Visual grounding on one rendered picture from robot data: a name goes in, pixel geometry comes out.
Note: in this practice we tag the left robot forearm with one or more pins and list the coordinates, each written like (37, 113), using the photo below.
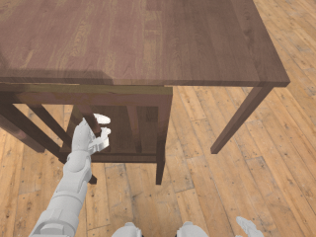
(61, 215)

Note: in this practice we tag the right robot hand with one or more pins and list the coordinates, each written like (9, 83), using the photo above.
(249, 227)

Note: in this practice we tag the table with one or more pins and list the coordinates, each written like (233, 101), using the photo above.
(212, 43)

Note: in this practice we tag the robot left thigh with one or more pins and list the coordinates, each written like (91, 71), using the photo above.
(128, 231)

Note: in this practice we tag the right robot shin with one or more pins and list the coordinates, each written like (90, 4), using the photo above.
(188, 223)

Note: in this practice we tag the left robot hand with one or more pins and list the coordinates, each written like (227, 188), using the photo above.
(84, 138)

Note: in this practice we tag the chair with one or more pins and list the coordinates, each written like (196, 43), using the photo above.
(139, 119)

